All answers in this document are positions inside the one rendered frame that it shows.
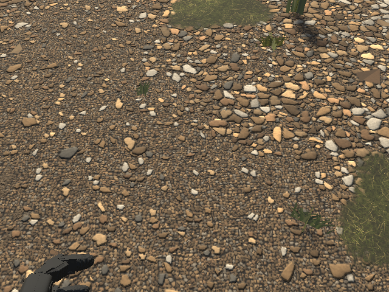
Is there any robot left hand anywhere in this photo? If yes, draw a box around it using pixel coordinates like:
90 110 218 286
20 254 94 292

